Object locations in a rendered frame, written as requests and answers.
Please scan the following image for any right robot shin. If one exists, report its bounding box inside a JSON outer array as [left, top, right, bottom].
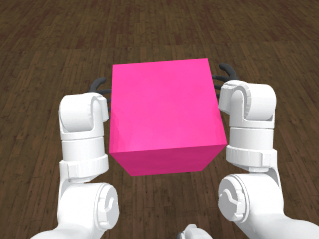
[[184, 224, 197, 231]]

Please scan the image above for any robot right thigh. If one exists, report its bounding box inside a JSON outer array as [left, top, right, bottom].
[[180, 228, 213, 239]]

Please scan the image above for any left robot hand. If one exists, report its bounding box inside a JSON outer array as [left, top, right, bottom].
[[87, 77, 112, 120]]

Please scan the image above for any carton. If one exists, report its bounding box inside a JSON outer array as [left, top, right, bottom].
[[109, 58, 227, 177]]

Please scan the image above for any right robot upper arm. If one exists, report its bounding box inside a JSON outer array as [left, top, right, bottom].
[[218, 173, 319, 239]]

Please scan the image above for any left robot upper arm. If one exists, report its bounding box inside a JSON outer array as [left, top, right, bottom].
[[30, 182, 120, 239]]

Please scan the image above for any left robot forearm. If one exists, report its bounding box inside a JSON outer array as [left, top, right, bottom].
[[57, 92, 109, 223]]

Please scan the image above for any right robot forearm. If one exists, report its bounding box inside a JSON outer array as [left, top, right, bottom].
[[218, 80, 284, 201]]

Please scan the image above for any right robot hand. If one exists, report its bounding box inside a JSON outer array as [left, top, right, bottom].
[[211, 63, 239, 104]]

